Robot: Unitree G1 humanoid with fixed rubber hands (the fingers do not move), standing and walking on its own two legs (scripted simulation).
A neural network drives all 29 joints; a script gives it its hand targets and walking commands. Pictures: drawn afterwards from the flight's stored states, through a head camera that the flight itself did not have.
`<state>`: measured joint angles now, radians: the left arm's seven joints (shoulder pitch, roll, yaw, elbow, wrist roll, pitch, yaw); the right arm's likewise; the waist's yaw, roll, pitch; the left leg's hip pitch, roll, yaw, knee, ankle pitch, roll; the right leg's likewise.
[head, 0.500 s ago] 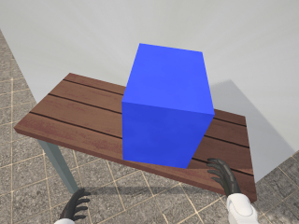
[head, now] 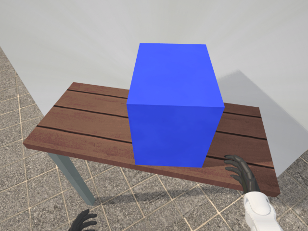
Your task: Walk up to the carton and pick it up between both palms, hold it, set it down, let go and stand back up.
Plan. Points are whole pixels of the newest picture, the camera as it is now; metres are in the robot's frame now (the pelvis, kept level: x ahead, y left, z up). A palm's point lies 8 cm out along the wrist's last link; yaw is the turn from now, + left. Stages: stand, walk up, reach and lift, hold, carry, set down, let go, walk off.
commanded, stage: stand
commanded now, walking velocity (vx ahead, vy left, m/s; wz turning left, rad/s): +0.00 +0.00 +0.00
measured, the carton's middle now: (170, 104) +0.46 -0.04 +0.07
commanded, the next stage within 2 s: none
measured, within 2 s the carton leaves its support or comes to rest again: neither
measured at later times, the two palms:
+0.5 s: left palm (76, 229) +0.16 +0.23 -0.11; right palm (246, 186) +0.23 -0.22 +0.00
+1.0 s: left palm (72, 228) +0.16 +0.24 -0.12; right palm (245, 186) +0.23 -0.22 +0.00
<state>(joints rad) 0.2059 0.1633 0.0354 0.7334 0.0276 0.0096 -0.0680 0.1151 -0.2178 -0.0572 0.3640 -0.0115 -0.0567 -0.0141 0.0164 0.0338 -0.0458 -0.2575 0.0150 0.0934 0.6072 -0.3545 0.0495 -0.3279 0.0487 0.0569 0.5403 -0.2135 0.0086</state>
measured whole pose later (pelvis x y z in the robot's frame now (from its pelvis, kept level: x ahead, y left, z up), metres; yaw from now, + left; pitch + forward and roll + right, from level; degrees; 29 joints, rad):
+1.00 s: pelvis +0.03 +0.03 +0.00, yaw -3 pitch +0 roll -2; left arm 0.19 0.17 0.03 0.80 0.03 0.05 -0.05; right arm 0.18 -0.21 -0.06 0.30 -0.01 -0.08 -0.04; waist -0.02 0.01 -0.02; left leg -0.20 0.00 0.16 0.60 -0.41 0.08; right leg -0.30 0.04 0.11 0.56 -0.27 0.05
